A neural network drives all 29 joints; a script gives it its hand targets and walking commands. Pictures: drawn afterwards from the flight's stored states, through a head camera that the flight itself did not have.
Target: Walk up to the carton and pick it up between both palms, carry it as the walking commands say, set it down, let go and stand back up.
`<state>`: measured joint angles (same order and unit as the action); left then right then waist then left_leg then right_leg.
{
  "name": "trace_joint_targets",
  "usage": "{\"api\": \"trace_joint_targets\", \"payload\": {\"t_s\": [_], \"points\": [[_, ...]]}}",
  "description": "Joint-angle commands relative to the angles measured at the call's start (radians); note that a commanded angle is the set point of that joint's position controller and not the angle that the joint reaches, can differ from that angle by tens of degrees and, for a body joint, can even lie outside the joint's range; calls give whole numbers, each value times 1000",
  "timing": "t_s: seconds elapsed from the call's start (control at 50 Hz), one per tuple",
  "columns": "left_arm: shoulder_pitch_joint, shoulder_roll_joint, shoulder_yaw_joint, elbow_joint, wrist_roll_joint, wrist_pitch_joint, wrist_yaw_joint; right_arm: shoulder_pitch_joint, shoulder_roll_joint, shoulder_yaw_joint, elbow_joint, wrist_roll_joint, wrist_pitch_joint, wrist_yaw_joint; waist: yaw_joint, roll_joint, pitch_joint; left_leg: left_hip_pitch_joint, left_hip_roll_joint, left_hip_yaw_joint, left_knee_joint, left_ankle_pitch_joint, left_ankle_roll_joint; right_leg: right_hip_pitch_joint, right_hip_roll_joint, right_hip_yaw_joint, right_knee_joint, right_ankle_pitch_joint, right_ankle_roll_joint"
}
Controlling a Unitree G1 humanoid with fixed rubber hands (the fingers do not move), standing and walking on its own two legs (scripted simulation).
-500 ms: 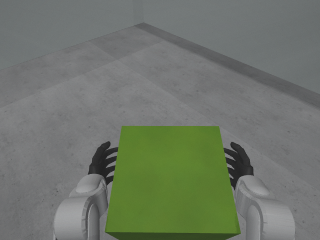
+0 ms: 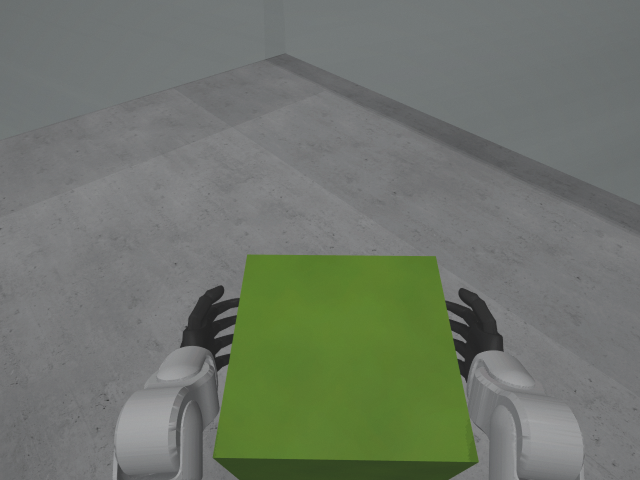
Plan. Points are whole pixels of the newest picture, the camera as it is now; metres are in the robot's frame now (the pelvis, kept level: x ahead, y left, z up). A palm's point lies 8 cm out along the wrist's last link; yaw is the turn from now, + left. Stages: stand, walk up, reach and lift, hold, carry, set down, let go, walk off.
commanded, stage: carry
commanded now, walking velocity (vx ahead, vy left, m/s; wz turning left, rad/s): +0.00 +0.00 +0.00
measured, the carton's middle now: (339, 384) +0.24 +0.00 +0.02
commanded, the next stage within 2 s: hold in 1.16 s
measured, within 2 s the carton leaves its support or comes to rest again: neither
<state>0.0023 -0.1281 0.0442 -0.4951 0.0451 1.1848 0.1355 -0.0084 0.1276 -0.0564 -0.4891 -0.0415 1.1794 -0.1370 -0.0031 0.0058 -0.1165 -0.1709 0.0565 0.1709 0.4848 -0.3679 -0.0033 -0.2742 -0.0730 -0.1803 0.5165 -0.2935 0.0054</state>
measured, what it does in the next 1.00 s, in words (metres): stands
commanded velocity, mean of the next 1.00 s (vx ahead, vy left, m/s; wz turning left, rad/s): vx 0.00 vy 0.00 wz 0.00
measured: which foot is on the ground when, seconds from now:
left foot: down 0.00-1.00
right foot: down 0.00-1.00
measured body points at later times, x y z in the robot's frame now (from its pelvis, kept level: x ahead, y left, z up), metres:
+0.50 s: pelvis -0.03 +0.00 +0.00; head -0.05 +0.00 +0.45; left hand +0.23 +0.15 +0.09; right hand +0.22 -0.16 +0.09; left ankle -0.08 +0.10 -0.74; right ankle -0.02 -0.11 -0.74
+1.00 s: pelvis -0.05 +0.00 +0.00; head -0.07 -0.01 +0.45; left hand +0.22 +0.15 +0.06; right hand +0.22 -0.16 +0.07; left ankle -0.08 +0.10 -0.74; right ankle -0.02 -0.11 -0.74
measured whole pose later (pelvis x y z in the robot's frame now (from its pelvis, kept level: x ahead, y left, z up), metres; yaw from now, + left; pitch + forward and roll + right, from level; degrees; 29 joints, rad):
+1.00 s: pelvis -0.05 +0.00 +0.00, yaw +0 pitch +2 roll +0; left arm -0.07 -0.13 0.09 -0.21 0.09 1.00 0.09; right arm -0.08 0.13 -0.09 -0.22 -0.10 1.00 -0.11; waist 0.00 0.01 -0.11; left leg -0.22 0.06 0.17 0.47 -0.29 0.00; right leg -0.30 -0.07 -0.18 0.46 -0.20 -0.02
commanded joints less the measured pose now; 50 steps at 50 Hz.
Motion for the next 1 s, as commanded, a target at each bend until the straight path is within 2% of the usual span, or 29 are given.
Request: {"api": "trace_joint_targets", "payload": {"t_s": [0.0,0.12,0.48,0.7,0.98], "points": [[-349,-674,-553,-35,-219,-27,-95,-345,678,556,-50,224,-28,103,-1,12,-169,55,115,-79,-24,604,-7,92,-89,76,-22,436,-11],[-363,-678,-541,-8,-215,-56,-98,-357,679,551,-27,217,-58,105,1,9,-150,24,115,-89,-46,481,-5,77,-91,88,-47,364,-17],[-377,-678,-539,10,-210,-66,-101,-369,674,560,-13,215,-65,105,-2,1,-130,-23,110,-103,-88,296,0,63,-98,106,-104,270,-24],[-397,-668,-506,77,-187,-94,-111,-388,662,531,51,193,-88,114,-3,-4,-129,-38,107,-109,-100,245,0,61,-100,114,-119,251,-27],[-444,-671,-456,219,-137,-223,-154,-430,684,486,204,140,-213,152,1,-6,-143,-29,106,-117,-94,238,4,71,-102,123,-117,257,-32]]}}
